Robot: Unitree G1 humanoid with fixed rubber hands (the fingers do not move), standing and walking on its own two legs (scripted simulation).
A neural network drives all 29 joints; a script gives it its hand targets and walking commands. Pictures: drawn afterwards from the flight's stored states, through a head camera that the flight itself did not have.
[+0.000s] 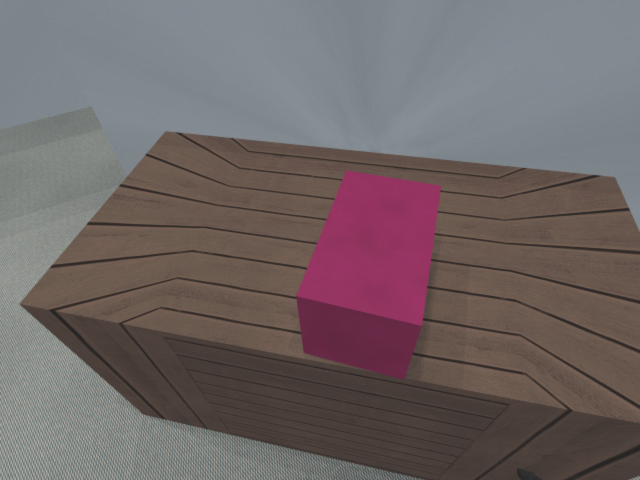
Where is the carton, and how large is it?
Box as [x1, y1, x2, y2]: [296, 170, 440, 379]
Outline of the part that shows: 346,170 296,295 303,349 306,353 403,379 422,321 440,186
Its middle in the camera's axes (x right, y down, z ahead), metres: +0.09 +0.05 +0.65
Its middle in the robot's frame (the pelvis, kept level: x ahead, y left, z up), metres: +0.44 -0.06 -0.05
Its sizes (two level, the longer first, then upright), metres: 0.276 0.166 0.170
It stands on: a pedestal, 0.63 m high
